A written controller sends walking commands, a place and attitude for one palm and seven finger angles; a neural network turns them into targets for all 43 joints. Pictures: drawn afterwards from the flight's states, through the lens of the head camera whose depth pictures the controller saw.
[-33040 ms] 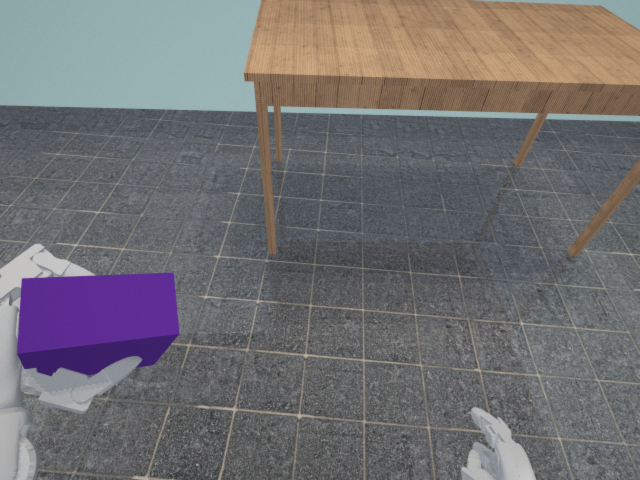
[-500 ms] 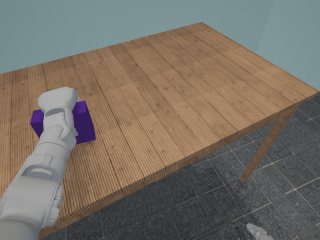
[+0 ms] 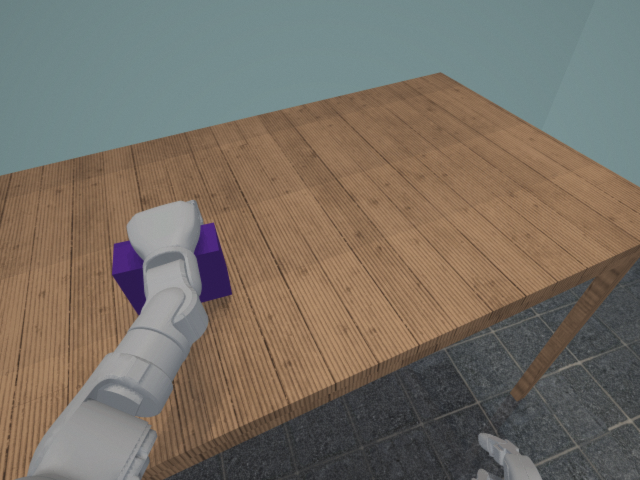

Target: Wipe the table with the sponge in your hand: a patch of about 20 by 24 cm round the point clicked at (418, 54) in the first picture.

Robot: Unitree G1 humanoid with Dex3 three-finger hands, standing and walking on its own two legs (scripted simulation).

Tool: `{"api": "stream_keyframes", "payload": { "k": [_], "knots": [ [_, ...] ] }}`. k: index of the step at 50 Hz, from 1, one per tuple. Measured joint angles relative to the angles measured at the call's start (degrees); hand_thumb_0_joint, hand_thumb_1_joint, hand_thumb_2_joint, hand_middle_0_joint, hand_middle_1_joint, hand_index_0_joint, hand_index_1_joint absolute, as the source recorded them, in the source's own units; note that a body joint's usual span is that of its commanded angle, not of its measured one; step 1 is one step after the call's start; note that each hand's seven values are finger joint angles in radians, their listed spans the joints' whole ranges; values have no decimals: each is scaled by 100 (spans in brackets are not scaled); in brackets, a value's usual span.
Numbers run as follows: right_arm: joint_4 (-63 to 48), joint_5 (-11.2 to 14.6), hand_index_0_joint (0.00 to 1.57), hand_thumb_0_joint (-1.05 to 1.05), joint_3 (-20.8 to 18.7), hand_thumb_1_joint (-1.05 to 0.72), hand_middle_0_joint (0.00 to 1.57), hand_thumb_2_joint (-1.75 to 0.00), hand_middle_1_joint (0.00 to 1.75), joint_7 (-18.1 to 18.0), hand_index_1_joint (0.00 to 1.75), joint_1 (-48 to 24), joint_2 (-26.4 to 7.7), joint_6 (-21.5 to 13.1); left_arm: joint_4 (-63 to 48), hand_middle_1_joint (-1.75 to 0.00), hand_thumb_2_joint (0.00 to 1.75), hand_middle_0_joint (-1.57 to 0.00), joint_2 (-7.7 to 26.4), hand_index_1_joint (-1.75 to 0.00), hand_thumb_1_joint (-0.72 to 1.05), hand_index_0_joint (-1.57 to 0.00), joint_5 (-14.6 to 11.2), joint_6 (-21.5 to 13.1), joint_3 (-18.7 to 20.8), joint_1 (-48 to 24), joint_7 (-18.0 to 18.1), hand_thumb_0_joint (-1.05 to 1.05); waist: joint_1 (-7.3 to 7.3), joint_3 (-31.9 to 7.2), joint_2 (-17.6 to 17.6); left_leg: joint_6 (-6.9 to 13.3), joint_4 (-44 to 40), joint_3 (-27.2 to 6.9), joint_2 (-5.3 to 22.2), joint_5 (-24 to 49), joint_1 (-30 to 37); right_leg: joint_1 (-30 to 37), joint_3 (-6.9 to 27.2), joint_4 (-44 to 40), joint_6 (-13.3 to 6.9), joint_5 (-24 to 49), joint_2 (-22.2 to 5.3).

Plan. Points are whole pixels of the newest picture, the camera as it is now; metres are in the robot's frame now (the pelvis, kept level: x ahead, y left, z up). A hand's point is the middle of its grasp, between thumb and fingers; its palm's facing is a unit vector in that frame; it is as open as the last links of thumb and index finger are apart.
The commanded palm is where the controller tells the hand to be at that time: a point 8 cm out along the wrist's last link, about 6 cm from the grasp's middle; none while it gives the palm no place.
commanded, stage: wipe back along the third lane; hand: left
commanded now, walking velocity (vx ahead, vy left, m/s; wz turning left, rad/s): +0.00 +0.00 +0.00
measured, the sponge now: (180, 278) +0.38 +0.25 +0.04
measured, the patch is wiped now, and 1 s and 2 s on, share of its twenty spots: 0.95 1.00 1.00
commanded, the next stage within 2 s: slide back across to the middle lane in 1.16 s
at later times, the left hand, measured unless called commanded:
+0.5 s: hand (192, 275) +0.35 +0.20 +0.09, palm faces +0.09 -0.08 -0.99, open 9.9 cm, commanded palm +0.29 +0.18 +0.13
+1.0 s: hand (202, 310) +0.29 +0.17 +0.09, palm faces +0.10 -0.12 -0.99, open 9.9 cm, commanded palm +0.24 +0.16 +0.13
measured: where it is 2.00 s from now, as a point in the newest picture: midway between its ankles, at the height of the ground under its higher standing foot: outside the picture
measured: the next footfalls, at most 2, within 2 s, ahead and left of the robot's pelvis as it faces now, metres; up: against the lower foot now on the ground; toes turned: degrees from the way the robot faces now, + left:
none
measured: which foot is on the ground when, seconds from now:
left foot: down 0.00-1.00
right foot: down 0.00-1.00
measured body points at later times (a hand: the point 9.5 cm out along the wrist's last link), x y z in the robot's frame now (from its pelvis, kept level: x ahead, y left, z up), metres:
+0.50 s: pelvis +0.01 +0.00 +0.00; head -0.01 -0.03 +0.45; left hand +0.34 +0.20 +0.14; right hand +0.25 -0.20 -0.09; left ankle -0.02 +0.07 -0.74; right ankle -0.02 -0.11 -0.74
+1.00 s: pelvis -0.01 -0.04 +0.00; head -0.05 -0.08 +0.45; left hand +0.28 +0.18 +0.14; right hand +0.24 -0.25 -0.07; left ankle -0.02 +0.07 -0.74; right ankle -0.02 -0.11 -0.74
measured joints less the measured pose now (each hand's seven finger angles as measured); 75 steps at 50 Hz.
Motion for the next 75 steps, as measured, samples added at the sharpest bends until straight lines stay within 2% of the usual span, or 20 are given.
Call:
{"api": "stream_keyframes", "payload": {
  "k": [10, 20, 28, 39, 55, 64, 75],
  "knots": [
    [-321, -44, 20, 1, 98, -91, 20, -90, 30, 187, 30, -590, 55, 210, -984, -144, 105, -68, -236, -141, -48, -74, 111, 599, -517, 407, -335, 0, 221, -12, -18, 50, 81, -100, -84, -162, 205, 238, -102, 76, 11, -205, -72],
    [-382, -28, 20, 1, 133, -91, 20, -90, 30, 360, 31, -537, -46, 327, -2231, -145, 105, -67, -45, -141, -47, -73, 197, 834, -662, 1198, -476, 1, 196, 73, 2, 36, 164, -49, -26, -274, 355, 375, -100, 141, -37, -260, -23],
    [-363, -7, 19, 1, 171, -91, 20, -90, 30, 396, 30, -658, -7, 332, -2657, -145, 104, -66, -151, -140, -47, -74, 191, 1054, -825, 1489, -528, 2, 249, 120, 119, 8, 166, -1, -19, -242, 404, 371, -65, 236, -24, -279, -22],
    [-384, 16, 19, 2, 294, -91, 20, -90, 30, 343, 29, -807, 55, 327, -2932, -145, 104, -66, -63, -139, -48, -75, 135, 1072, -628, 1875, -541, 2, 222, 184, 38, -134, 109, 52, 99, -177, 566, 448, -17, 300, -154, -229, 91],
    [-395, 12, 19, 2, 196, -91, 20, -90, 30, 196, 29, -821, -126, 213, -3432, -146, 104, -66, 136, -139, -47, -75, 43, 945, -372, 2517, -608, 2, 171, 273, 102, -310, -18, 77, 258, -76, 754, 573, 7, 249, -322, -119, 244],
    [-384, -3, 19, 2, 142, -91, 20, -90, 30, 241, 29, -768, -137, 128, -3995, -146, 104, -64, 159, -138, -47, -75, 25, 813, -276, 3102, -585, 2, 178, 277, 173, -358, -41, 99, 314, -84, 830, 630, 29, 238, -375, -113, 301],
    [-357, -77, 19, 2, 175, -91, 20, -90, 30, 101, 29, -865, -47, 77, -4578, -145, 104, -66, 300, -136, -48, -76, -310, 587, 109, 3502, -683, 2, 258, 373, 100, -384, -73, 140, 362, -82, 964, 741, 72, 219, -416, -93, 349]
  ]
}}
